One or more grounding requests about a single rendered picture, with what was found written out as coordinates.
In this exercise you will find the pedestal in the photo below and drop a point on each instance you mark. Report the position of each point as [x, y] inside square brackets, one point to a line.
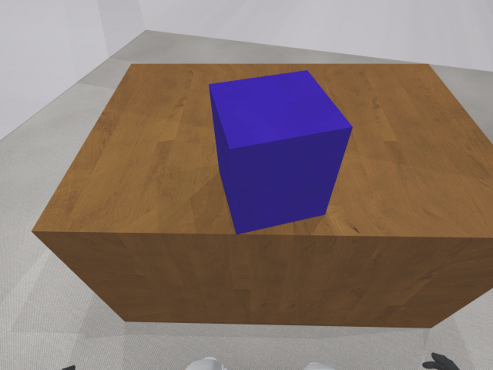
[141, 215]

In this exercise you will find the carton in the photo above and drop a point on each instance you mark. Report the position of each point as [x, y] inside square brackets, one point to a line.
[280, 141]

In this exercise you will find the robot right hand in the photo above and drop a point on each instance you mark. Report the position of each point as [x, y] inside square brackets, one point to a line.
[441, 363]

